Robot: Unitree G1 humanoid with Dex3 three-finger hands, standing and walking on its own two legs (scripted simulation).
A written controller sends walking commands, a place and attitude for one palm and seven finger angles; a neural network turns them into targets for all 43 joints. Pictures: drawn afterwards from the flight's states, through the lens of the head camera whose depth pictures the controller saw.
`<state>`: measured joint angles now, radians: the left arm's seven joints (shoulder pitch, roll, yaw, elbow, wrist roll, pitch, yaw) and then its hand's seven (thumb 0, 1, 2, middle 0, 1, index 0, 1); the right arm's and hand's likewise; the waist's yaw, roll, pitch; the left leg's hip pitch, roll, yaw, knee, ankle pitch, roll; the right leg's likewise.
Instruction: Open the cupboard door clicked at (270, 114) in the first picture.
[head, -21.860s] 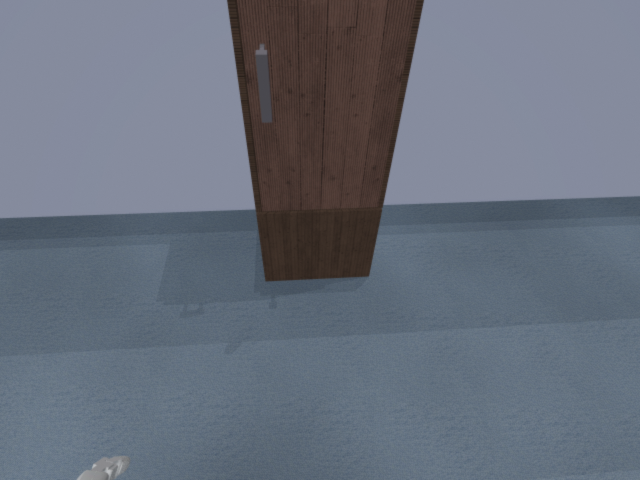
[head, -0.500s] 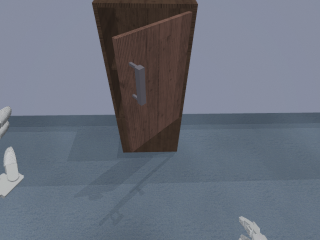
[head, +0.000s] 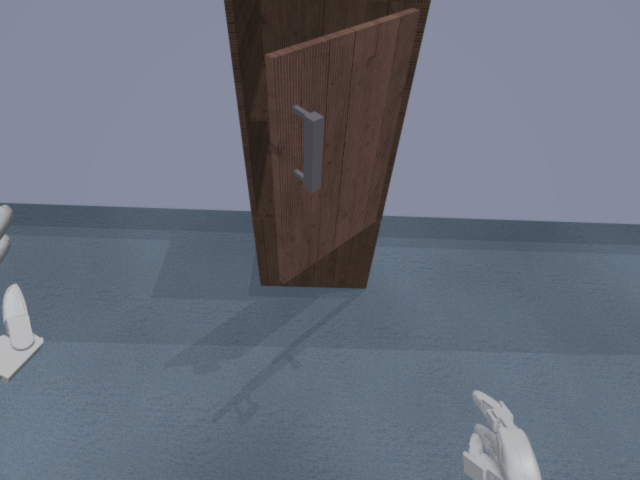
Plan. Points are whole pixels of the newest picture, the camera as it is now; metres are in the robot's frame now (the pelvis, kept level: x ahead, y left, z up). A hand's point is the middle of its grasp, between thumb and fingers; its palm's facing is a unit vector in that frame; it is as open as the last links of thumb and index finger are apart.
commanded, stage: stop stepping back and stand still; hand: left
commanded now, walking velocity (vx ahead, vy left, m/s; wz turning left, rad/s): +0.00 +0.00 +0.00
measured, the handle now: (305, 149) +0.66 +0.07 +0.05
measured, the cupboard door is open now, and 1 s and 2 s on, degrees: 43 43 43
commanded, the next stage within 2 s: let the arm hang, fingers relaxed in 0.36 s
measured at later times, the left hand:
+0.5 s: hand (34, 360) +0.20 +0.29 +0.12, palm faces +0.35 -0.78 -0.51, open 7.4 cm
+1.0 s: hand out of the picture -0.05 +0.19 -0.18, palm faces +0.05 -0.97 -0.22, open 7.2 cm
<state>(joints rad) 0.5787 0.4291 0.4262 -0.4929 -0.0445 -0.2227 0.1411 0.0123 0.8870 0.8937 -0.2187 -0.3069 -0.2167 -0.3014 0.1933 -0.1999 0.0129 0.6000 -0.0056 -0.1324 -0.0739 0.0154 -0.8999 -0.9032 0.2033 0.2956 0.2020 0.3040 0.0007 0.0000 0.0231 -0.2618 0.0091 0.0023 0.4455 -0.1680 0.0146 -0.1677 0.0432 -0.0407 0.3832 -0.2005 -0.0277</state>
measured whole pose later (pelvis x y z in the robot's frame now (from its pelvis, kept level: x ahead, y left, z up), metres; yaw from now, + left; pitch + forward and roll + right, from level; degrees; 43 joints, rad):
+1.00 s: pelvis -0.01 +0.00 +0.00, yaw +3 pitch -1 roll -1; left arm 0.32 0.22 0.01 1.11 0.01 0.02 0.00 0.01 0.93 0.89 -0.21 -0.30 -0.21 -0.30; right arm 0.27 -0.22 -0.01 1.09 -0.02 0.03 -0.02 0.01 -0.90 -0.90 0.20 0.29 0.20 0.30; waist 0.00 0.01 0.07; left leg -0.28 -0.02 -0.03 0.46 -0.16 0.02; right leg -0.19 0.02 -0.08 0.44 -0.23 -0.03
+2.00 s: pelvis +0.03 -0.01 +0.00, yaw +1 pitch -1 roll +0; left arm 0.26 0.16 0.01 1.16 0.00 -0.01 0.03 0.00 0.91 0.89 -0.20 -0.30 -0.20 -0.30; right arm 0.23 -0.16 0.00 1.15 -0.02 0.01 -0.04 0.01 -0.91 -0.90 0.20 0.29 0.20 0.30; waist -0.01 0.02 0.06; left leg -0.18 -0.01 -0.02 0.38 -0.18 0.00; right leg -0.10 0.03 -0.06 0.37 -0.25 -0.05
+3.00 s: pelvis +0.02 -0.05 -0.01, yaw -18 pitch +1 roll +2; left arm 0.18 0.21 0.08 0.96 0.03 0.03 0.01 0.00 0.91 0.89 -0.20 -0.30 -0.20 -0.30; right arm 0.12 -0.24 -0.07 0.95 -0.01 0.06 -0.03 0.01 -0.91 -0.90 0.20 0.30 0.20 0.30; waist 0.01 0.02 0.12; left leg -0.45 0.06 0.05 1.05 -0.48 -0.05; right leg -0.28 0.03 0.06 0.57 -0.29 -0.05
